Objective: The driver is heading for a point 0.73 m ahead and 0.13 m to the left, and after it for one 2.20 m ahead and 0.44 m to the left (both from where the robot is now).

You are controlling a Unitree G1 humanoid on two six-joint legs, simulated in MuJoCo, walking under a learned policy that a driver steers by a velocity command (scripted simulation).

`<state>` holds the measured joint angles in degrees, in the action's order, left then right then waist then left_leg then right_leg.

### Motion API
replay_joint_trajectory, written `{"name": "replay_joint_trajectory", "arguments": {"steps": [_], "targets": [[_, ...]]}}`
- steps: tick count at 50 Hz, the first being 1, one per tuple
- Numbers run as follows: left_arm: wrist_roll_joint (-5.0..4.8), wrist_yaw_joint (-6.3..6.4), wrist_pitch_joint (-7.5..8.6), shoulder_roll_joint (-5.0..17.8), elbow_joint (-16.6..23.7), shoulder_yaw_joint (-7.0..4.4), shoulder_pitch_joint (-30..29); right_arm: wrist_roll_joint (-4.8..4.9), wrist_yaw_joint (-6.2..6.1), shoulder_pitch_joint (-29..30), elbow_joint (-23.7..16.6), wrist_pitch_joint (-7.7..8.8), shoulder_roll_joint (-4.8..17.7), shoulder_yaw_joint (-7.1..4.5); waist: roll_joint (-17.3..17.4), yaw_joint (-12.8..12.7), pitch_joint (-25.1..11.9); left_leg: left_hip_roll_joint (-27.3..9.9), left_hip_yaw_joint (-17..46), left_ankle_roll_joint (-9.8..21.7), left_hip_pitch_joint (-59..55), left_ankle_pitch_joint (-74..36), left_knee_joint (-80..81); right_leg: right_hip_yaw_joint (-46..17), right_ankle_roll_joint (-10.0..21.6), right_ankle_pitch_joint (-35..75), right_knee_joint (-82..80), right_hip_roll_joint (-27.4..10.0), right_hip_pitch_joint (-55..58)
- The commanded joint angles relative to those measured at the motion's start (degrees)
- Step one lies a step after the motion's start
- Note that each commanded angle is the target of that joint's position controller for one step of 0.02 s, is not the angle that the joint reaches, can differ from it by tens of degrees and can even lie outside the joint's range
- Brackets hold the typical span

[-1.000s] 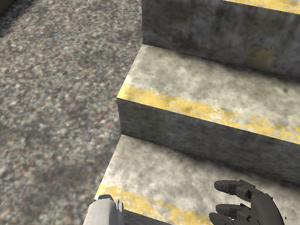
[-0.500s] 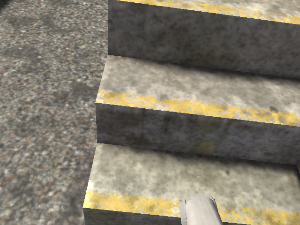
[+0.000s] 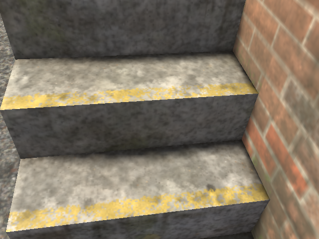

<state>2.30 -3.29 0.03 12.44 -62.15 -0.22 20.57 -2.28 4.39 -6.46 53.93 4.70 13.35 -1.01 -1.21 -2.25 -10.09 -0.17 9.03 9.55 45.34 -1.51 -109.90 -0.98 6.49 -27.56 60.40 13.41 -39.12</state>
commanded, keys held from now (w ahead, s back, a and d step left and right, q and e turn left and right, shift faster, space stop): w+e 0.12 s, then e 0.02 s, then q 0.68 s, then w+q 0.18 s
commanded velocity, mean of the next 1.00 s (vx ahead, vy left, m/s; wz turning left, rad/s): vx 0.20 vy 0.00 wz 0.16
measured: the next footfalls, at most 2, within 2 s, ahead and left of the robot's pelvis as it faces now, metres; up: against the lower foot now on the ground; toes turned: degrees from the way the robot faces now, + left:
left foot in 0.32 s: +0.27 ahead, +0.02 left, +0.20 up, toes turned +1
right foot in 0.66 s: +0.19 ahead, -0.26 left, +0.20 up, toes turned +10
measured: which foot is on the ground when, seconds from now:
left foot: up 0.00-0.30, down 0.32-1.00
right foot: down 0.00-0.34, up 0.36-0.64, down 0.66-0.96, up 0.98-1.00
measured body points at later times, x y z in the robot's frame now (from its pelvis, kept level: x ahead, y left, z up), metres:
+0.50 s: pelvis +0.16 -0.04 +0.21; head +0.16 -0.07 +0.66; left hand +0.37 +0.23 +0.16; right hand +0.29 -0.29 +0.08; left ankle +0.23 +0.01 -0.46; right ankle +0.17 -0.19 -0.30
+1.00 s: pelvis +0.20 -0.06 +0.19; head +0.19 -0.07 +0.64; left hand +0.22 +0.20 +0.09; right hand +0.40 -0.27 +0.10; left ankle +0.22 +0.01 -0.46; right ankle +0.15 -0.27 -0.41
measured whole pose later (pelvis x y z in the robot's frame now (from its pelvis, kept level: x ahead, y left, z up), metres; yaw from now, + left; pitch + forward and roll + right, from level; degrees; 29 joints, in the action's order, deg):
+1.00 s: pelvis +0.20 -0.06 +0.19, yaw +14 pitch +5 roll -1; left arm 5.5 -4.7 1.4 11.3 -39.9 -2.0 20.5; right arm 1.5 -2.3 -16.7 32.3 -1.4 16.5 -1.1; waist 3.8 -0.7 -7.9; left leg 8.0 1.3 7.8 40.8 31.2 -66.8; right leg -8.5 -2.7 -34.1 75.7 -0.6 -30.1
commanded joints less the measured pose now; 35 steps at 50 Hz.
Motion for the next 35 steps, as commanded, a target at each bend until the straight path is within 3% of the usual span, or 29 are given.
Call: {"name": "replay_joint_trajectory", "arguments": {"steps": [1, 2, 4, 5, 6, 7, 8, 10, 11, 12, 13, 14, 15, 16, 17, 18, 19, 20, 21, 22, 23, 24, 25, 26, 27, 29, 31, 34, 35], "targets": [[1.43, -4.21, 2.19, -0.3, -2.8, 1.71, 6.0, 1.13, -2.19, 6.0, -6.5, -0.39, 0.5, 0.69, 1.3, 2.5, 3.0, 3.8, 5.7, 4.2, 31.0, 4.2, -18.4, -28.6, 3.5, 34.9, -23.4, -12.8, 17.9], [0.36, -4.32, 2.57, -0.5, -0.8, 1.52, 2.1, 0.75, -3.88, 4.6, -8.0, -0.18, 2.0, 0.02, 0.8, 5.3, -0.4, 2.3, 3.2, 2.6, 33.8, 6.3, -16.4, -26.4, 3.3, 38.6, -24.6, -13.5, 21.1], [-0.53, -3.91, 3.74, -1.7, -4.3, 1.55, 8.2, 0.47, -3.86, 9.0, -10.1, -1.02, 1.8, 0.00, -1.1, 5.8, 1.7, 1.3, -1.0, 2.2, 43.5, 13.5, -29.7, -29.4, 2.4, 25.5, -28.3, -15.1, 22.8], [-6.08, 3.13, 0.80, 4.5, -6.5, -0.79, 11.1, 0.09, -4.66, 26.4, -21.7, 3.85, -16.2, 8.32, 2.3, -2.9, 8.3, 1.2, -14.2, -6.1, 48.4, 18.9, -35.8, -33.2, 0.5, 30.5, -38.0, -16.9, 32.8], [1.25, -1.35, 2.61, -3.8, -8.0, 1.84, 14.7, 2.06, -3.34, 16.0, -14.4, 0.37, -2.3, 2.78, -4.3, 4.6, 4.6, 1.9, -2.9, 1.6, 50.2, 16.6, -36.4, -28.6, 1.7, 26.0, -27.5, -12.3, 20.5], [2.98, -2.78, 4.50, -4.1, -7.5, 1.78, 13.7, 3.71, -3.60, 14.8, -14.2, -0.40, 0.0, 1.72, -2.8, 5.1, 8.4, 1.3, -4.6, 3.1, 45.0, 19.2, -29.7, -22.9, -1.5, 24.6, -30.5, -10.8, 15.6], [2.74, -3.61, 5.20, 0.3, -5.4, 0.79, 10.2, 3.60, -3.44, 18.3, -16.9, -2.08, 0.8, 1.23, -1.2, 6.4, 5.5, 0.9, -9.0, 2.4, 34.8, 12.4, -21.0, -20.7, -1.9, 30.5, -32.5, -7.9, 6.1], [-0.31, -3.25, 6.57, 0.7, -4.8, 0.50, 14.3, 3.65, -4.20, 24.8, -19.6, -4.16, 0.3, 0.33, 0.7, 5.3, 3.9, 0.3, -13.3, -1.1, 32.4, 17.0, -13.6, -23.9, -1.6, 42.4, -34.8, -11.2, 5.8], [-1.90, -4.02, 5.86, 5.0, 0.2, -1.23, 4.0, 4.56, -4.15, 21.1, -19.6, -5.05, -0.8, 0.21, 0.4, 10.5, -0.2, 3.1, -20.0, -0.9, 15.7, 21.2, -1.5, -18.9, -2.9, 68.6, -37.4, -11.5, 0.3], [-2.48, -4.63, 6.51, 6.0, 0.9, -1.58, 5.2, 4.27, -3.29, 24.6, -20.1, -5.94, 0.0, -0.31, -3.3, 9.6, -3.3, 4.9, -22.8, -1.7, 0.8, 21.7, 11.1, -19.1, -3.1, 97.0, -40.6, -14.4, -2.1], [-4.33, -4.61, 7.29, 8.1, -0.5, -2.41, 10.7, 3.63, -1.90, 27.5, -22.1, -7.31, 1.3, -0.87, -3.9, 6.7, -2.7, 7.0, -28.4, -2.9, -1.1, 25.4, 18.3, -18.9, -8.0, 120.0, -41.5, -14.8, 2.4], [-4.00, -4.78, 8.31, 8.9, 0.4, -2.65, 6.8, 2.95, -1.02, 17.5, -18.5, -7.76, -3.9, 0.21, -10.1, 7.7, -3.8, 6.6, -24.4, -5.9, -4.5, 21.0, 24.8, -21.9, -6.1, 138.8, -35.9, -21.5, 13.1], [-5.48, -5.27, 8.58, 11.7, 3.1, -3.94, 3.5, 2.43, -1.92, 13.0, -17.1, -7.95, -1.3, 0.07, -6.3, 7.6, -1.4, 10.4, -26.3, -8.1, 0.9, 31.7, 41.0, -21.8, -6.9, 149.4, -30.3, -21.6, 28.0], [-5.75, -6.98, 7.45, 12.9, 1.3, -4.76, 0.6, 1.54, -3.38, 8.0, -14.1, -7.67, 0.2, -0.54, 1.6, 9.8, -0.3, 10.8, -22.1, -5.1, -4.3, 29.8, 56.7, -23.2, -10.8, 153.6, -19.1, -21.2, 28.6], [-9.75, 8.31, 5.66, 18.0, 6.8, -4.45, 8.4, 0.96, -3.94, -4.2, -9.0, -5.57, -0.5, 1.23, 26.6, 18.8, -13.6, -0.1, -9.5, 12.7, -32.4, 11.1, 66.6, -12.0, -19.3, 99.1, 13.5, -11.4, 32.0], [-6.23, 12.50, 4.69, 14.5, 9.9, -3.11, 1.3, 0.96, -5.76, -3.3, -3.4, -5.08, 0.7, 0.66, 41.8, 22.5, -16.1, -15.6, 28.2, 27.8, -46.1, -28.6, 70.3, -2.5, -27.3, -6.5, 58.5, 0.7, -1.1], [-4.64, 13.79, 3.58, 11.2, 19.1, -3.54, -11.5, 2.47, -7.03, -2.1, 0.1, -5.70, 0.0, 0.88, 25.5, 21.2, 1.2, -13.4, 31.2, 19.8, -36.3, -20.7, 73.4, -1.6, -22.1, -20.8, 74.5, -3.1, -20.6], [-3.65, 13.49, 3.56, 3.1, 27.4, -1.02, -17.2, 1.58, -8.01, -0.8, 3.3, -4.51, 0.5, 0.39, 15.5, 15.3, 8.0, -12.7, 29.7, 13.5, -33.7, -0.2, 72.1, -10.7, -16.7, -25.3, 80.0, -4.5, -30.6], [-1.27, 2.99, 1.25, 2.7, 11.4, -1.80, 4.0, -6.13, -0.78, 10.7, -6.9, -0.28, -1.7, 3.12, -26.9, 0.2, 7.7, -16.7, 20.9, 8.5, -3.8, -5.1, 71.8, -25.9, -6.3, 9.4, 63.6, -6.5, -17.7], [0.30, 0.43, 0.79, 6.0, 10.8, -2.43, 10.2, -0.67, 0.21, 23.5, -8.3, 2.61, -1.1, 2.87, -20.3, -9.6, 12.0, -10.1, 9.2, 3.9, 17.6, 21.5, 75.7, -19.3, -5.0, 15.5, 47.9, -15.0, -2.4], [3.32, 0.04, 1.14, 5.4, 12.8, -2.40, 9.3, 4.26, -1.56, 28.2, -10.8, 5.12, -0.8, 3.18, -13.2, -14.6, 8.6, -3.6, -0.1, 1.9, 23.3, 30.8, 76.1, -13.1, -8.4, 12.4, 43.2, -12.9, 3.3], [3.37, -1.70, 1.12, 5.1, 11.6, -2.23, 8.6, 5.26, -3.73, 25.4, -12.2, 5.56, -1.6, 3.54, -11.8, -13.2, 3.6, 0.9, -7.0, 0.8, 21.5, 29.8, 73.3, -5.8, -10.5, 23.0, 39.1, -11.6, 5.2], [1.82, -1.69, 1.68, 6.7, 12.3, -2.67, 2.3, 3.71, -5.25, 20.8, -14.1, 4.41, -0.7, 2.93, -10.1, -8.7, 0.0, 1.8, -10.0, 1.4, 16.3, 24.9, 72.6, -0.6, -14.4, 25.3, 34.7, -10.7, 3.6], [-0.63, -0.28, 2.32, 5.9, 16.1, -1.90, -7.2, 1.65, -6.17, 12.2, -14.6, 2.69, 1.5, 2.07, -3.2, -2.6, -1.2, 0.6, -6.6, 2.2, 6.3, 22.1, 75.4, -1.3, -15.3, 24.3, 33.3, -11.6, -4.7], [-1.17, 0.17, 3.10, 4.9, 17.6, -1.19, -10.3, 1.54, -6.65, 7.4, -15.9, 1.44, 2.7, 1.64, 3.1, -0.4, -2.5, -0.6, -5.1, 2.5, -2.4, 18.5, 74.0, -3.3, -15.1, 24.1, 30.9, -12.8, -9.4], [-2.42, 1.17, 3.66, 7.3, 18.6, -1.16, -9.9, 1.95, -6.86, 2.3, -19.2, -0.51, 5.7, 0.61, 5.3, 0.6, -4.8, -1.5, -0.5, 2.8, -11.0, 14.7, 71.7, -6.2, -15.8, 22.5, 23.8, -12.9, -10.0], [-1.43, 2.34, 3.77, 8.6, 18.4, -1.76, -5.3, 3.81, -4.85, 2.3, -22.5, -1.84, 7.0, 0.32, 5.4, -1.6, -5.9, -2.0, 3.9, 4.9, -13.4, 9.2, 69.1, -6.9, -17.5, 21.3, 17.8, -11.9, -6.2], [0.83, 2.30, 4.05, 8.1, 20.4, -1.51, -0.5, 3.01, -3.01, 3.2, -24.5, -2.57, 6.8, 0.79, 2.3, -2.3, -4.8, -3.1, 8.0, 5.0, -15.2, 5.8, 59.5, -8.3, -14.9, 17.8, -7.4, -12.3, 1.3], [0.40, 2.01, 4.06, 7.7, 22.6, -1.58, -4.4, 2.61, -3.88, -3.5, -23.5, -3.02, 7.2, 0.68, -5.0, -0.4, -4.9, 0.5, 5.3, 4.0, -15.7, -0.3, 55.2, -2.6, -11.9, 20.2, -14.8, -9.0, 5.7]]}}
Over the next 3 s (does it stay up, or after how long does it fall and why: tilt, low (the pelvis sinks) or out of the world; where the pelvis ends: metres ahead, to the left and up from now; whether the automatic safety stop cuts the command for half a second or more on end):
stays up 0.46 0.09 0.42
